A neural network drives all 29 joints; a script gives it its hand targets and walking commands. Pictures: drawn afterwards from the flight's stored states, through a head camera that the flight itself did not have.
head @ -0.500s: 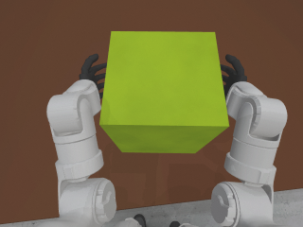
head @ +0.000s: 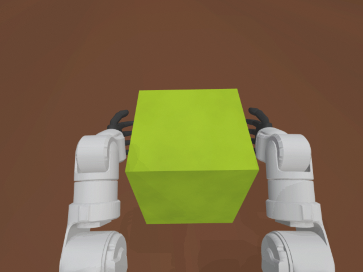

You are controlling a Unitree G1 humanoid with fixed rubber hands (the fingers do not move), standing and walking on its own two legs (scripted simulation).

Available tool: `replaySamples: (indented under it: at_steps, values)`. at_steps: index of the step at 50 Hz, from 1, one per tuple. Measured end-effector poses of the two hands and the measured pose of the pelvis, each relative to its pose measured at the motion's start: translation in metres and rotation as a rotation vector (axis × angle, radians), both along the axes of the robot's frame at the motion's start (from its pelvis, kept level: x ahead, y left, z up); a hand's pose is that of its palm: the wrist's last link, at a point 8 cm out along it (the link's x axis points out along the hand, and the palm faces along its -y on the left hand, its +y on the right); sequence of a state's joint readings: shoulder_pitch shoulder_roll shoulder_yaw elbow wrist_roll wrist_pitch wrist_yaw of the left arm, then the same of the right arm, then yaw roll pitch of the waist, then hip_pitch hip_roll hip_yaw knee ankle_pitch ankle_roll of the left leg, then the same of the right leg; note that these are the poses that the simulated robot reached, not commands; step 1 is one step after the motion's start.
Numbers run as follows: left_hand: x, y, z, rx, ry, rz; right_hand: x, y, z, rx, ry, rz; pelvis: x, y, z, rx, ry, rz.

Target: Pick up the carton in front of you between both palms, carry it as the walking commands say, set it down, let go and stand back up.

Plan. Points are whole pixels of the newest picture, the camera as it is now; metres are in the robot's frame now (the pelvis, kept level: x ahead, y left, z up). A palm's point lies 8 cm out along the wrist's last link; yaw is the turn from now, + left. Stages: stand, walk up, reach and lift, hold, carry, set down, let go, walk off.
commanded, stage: carry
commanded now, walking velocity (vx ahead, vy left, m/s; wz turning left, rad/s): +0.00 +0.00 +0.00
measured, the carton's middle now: (188, 160) +0.37 -0.01 +0.05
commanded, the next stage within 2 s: none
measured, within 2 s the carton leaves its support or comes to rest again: neither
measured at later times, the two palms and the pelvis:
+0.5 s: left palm (113, 148) +0.37 +0.15 +0.10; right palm (255, 142) +0.37 -0.15 +0.10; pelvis +0.01 +0.00 -0.02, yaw +0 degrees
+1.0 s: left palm (105, 165) +0.32 +0.15 +0.11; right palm (261, 160) +0.32 -0.15 +0.11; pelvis -0.03 +0.01 -0.02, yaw +0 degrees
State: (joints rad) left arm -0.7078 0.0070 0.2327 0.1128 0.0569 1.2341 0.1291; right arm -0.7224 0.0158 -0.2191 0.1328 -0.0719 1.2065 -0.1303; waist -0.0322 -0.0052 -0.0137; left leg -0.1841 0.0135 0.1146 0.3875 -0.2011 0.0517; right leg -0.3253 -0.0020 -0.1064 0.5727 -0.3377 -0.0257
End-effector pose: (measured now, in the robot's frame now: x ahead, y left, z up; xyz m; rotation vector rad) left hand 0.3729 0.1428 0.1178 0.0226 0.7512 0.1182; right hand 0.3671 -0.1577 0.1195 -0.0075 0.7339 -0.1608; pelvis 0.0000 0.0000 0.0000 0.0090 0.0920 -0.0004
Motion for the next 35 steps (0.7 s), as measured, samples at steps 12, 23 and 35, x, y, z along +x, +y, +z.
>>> replaySamples:
  at_steps: [12,23,35]
  values:
    - [0.007,-0.003,-0.020,0.009,0.014,0.008,0.016,-0.004,-0.016,-0.002,0.014,0.020,0.019,-0.006,-0.017,-0.008,-0.013,0.001]
    - [0.000,0.009,-0.019,0.007,0.001,0.019,0.009,0.009,-0.017,-0.002,0.001,0.028,0.016,-0.001,-0.022,-0.013,-0.019,0.002]
    - [-0.021,0.012,-0.015,0.016,0.005,0.006,-0.014,0.012,-0.015,-0.006,0.005,0.029,-0.001,0.004,-0.022,-0.016,-0.045,0.004]
